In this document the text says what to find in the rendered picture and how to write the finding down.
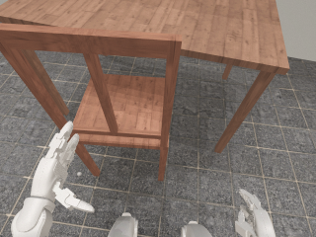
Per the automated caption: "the chair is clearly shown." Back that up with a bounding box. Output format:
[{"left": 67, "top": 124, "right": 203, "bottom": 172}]
[{"left": 0, "top": 23, "right": 182, "bottom": 182}]

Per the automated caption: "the table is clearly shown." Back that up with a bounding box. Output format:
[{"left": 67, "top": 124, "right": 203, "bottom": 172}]
[{"left": 0, "top": 0, "right": 290, "bottom": 153}]

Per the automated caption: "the left robot hand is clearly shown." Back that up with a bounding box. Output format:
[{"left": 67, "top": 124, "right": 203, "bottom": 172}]
[{"left": 31, "top": 120, "right": 95, "bottom": 213}]

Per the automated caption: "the robot left thigh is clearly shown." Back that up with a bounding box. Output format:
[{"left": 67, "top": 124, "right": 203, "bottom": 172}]
[{"left": 108, "top": 215, "right": 138, "bottom": 237}]

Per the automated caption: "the robot right thigh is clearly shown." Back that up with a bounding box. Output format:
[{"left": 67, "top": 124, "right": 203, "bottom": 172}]
[{"left": 181, "top": 223, "right": 212, "bottom": 237}]

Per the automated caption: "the left robot forearm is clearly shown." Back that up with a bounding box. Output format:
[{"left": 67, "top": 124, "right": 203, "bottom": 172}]
[{"left": 11, "top": 196, "right": 56, "bottom": 237}]

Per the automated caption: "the robot thigh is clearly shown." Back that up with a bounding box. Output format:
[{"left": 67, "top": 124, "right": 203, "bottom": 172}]
[
  {"left": 108, "top": 215, "right": 138, "bottom": 237},
  {"left": 181, "top": 223, "right": 212, "bottom": 237}
]

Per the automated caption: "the right robot hand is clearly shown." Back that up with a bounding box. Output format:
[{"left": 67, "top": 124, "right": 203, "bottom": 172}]
[{"left": 235, "top": 189, "right": 276, "bottom": 237}]

